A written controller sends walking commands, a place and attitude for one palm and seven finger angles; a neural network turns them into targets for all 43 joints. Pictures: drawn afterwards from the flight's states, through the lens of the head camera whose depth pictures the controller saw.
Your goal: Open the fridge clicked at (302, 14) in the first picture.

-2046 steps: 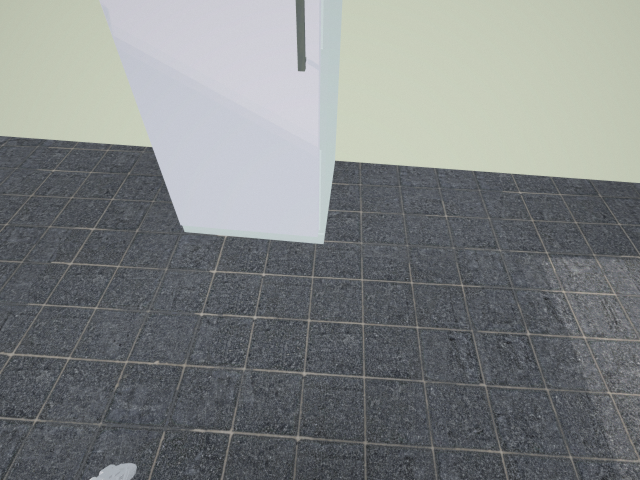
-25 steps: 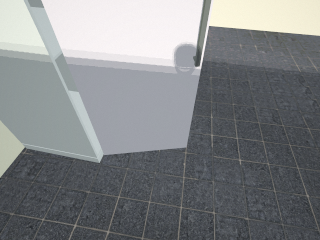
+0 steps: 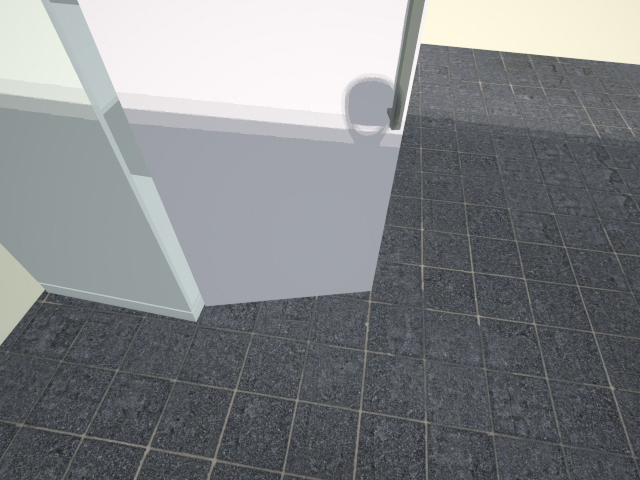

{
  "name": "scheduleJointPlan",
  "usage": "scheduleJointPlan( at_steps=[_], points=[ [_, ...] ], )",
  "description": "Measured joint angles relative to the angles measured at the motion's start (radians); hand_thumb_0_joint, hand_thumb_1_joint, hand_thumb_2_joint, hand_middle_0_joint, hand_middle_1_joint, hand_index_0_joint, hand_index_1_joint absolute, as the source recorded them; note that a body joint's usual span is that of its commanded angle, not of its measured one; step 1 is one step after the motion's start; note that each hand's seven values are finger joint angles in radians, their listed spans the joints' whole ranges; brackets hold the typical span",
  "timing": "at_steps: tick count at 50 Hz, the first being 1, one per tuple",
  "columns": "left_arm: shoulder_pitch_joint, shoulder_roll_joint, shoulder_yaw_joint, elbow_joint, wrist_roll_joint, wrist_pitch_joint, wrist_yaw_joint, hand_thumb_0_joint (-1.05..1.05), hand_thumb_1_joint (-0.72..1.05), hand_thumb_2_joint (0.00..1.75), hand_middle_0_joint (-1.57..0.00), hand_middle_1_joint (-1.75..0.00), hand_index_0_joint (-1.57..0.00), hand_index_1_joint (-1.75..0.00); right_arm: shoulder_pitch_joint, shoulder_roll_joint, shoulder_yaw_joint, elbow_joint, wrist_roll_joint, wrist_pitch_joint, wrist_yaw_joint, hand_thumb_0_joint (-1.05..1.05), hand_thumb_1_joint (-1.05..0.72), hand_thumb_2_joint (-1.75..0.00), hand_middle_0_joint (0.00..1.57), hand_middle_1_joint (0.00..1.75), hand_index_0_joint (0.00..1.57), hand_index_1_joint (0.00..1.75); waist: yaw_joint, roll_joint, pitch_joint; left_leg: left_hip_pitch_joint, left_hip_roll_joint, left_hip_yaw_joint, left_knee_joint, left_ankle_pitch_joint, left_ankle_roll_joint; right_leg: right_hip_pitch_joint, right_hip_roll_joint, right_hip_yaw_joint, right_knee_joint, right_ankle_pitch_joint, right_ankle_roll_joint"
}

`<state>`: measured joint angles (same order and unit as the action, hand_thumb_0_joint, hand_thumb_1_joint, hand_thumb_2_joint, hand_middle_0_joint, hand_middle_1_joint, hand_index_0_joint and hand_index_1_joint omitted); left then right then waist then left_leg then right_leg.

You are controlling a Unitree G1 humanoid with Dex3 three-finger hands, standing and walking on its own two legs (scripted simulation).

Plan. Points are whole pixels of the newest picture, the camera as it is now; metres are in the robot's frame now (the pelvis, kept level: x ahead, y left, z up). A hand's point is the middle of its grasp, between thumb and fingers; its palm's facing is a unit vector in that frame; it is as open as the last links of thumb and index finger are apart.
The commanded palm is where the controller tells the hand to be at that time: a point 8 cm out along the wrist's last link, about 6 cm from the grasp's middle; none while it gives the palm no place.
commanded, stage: stand and wait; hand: right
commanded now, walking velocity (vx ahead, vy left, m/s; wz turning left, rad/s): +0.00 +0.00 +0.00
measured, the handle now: (411, 10) +0.79 -0.09 +0.23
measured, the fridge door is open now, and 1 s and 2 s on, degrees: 72 72 72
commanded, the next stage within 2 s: none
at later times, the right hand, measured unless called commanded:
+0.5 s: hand out of the picture +0.06 -0.21 -0.17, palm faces -0.02 +0.96 -0.28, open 7.4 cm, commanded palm none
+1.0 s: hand out of the picture +0.07 -0.19 -0.17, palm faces -0.03 +0.96 -0.28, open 7.4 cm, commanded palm none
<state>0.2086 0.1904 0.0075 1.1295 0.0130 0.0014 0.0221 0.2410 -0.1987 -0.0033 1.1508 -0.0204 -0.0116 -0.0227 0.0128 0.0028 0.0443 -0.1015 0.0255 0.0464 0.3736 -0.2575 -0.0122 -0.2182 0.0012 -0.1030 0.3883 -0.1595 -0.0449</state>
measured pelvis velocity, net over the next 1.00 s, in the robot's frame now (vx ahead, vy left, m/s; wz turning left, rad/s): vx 0.03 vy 0.03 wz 0.00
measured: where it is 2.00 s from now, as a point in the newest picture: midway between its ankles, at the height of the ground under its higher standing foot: outside the picture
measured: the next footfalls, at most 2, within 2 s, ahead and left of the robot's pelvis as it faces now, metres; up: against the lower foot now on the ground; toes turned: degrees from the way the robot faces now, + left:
none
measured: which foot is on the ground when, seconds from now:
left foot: down 0.00-1.00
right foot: down 0.00-1.00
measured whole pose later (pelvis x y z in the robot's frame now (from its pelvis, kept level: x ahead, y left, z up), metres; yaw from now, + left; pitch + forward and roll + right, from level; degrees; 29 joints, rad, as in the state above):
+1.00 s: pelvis +0.03 +0.03 +0.00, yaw +0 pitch -1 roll +0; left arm 0.14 0.26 -0.01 1.14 0.01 0.00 0.02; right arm 0.17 -0.27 0.00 1.15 -0.01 -0.02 -0.01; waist 0.01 0.01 0.04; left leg -0.02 -0.01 0.06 0.29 -0.26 0.03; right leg -0.16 -0.03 -0.09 0.34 -0.17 0.00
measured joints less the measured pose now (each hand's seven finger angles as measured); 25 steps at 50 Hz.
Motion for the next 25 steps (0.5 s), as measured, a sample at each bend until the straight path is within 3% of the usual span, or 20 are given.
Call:
scheduleJointPlan(
  at_steps=[25],
  points=[
    [-0.059, 0.065, -0.006, 0.007, -0.001, -0.004, -0.007, 0.01, 0.91, 0.9, -0.2, -0.3, -0.2, -0.3, -0.078, -0.071, -0.003, -0.009, 0.004, -0.008, 0.01, 0.01, -0.9, -0.9, 0.2, 0.3, 0.21, 0.3, 0.004, 0.001, -0.002, 0.051, -0.016, 0.011, -0.059, 0.007, 0.018, 0.039, -0.011, 0.013, -0.038, 0.001, 0.023]
  ],
)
